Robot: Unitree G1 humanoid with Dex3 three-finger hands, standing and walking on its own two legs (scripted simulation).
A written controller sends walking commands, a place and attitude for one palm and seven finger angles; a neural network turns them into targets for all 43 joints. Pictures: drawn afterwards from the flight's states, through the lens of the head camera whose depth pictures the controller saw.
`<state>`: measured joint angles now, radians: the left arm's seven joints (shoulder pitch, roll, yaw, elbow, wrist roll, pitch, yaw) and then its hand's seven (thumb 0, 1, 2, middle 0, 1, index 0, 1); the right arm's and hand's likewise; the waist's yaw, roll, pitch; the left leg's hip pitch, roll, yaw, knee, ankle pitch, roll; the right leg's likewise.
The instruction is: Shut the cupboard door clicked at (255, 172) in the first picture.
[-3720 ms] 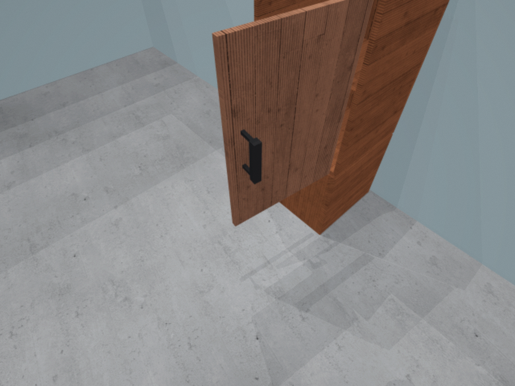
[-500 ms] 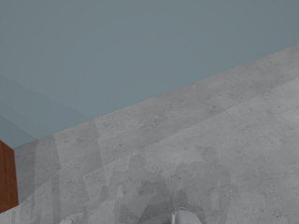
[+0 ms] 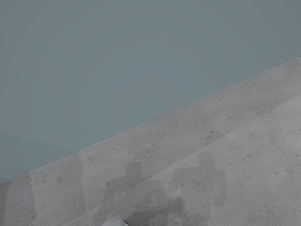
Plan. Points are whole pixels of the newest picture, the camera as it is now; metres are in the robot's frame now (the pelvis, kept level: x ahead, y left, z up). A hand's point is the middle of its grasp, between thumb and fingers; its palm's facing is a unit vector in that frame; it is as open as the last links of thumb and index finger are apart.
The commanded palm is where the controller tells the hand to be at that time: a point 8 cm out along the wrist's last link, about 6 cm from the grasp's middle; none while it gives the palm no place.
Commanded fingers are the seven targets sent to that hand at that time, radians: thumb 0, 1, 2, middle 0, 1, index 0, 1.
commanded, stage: walk to a spot facing it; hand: left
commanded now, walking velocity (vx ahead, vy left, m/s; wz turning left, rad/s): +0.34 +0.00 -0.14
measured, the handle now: out of the picture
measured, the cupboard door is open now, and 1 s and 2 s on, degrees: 82 82 82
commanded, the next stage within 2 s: turn to face it in 0.14 s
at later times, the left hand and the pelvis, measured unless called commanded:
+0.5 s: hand (112, 169) +0.32 +0.15 -0.17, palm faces +0.01 -0.98 -0.20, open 7.3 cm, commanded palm none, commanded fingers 0.00 0.90 0.90 -0.20 -0.30 -0.20 -0.30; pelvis +0.20 -0.03 -0.01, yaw +3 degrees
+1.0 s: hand (101, 157) +0.35 +0.20 -0.15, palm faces +0.33 -0.90 -0.28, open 7.4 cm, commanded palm none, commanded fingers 0.00 0.90 0.90 -0.20 -0.30 -0.20 -0.30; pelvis +0.30 -0.05 +0.00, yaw +20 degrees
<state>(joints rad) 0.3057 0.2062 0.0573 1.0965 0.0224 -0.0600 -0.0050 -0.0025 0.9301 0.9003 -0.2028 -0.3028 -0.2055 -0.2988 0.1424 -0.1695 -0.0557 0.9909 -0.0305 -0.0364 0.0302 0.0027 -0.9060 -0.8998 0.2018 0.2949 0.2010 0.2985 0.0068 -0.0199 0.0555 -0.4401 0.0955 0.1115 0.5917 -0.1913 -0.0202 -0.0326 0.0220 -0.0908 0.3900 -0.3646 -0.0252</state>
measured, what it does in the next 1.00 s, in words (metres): walks ahead, turning left: left foot, then right foot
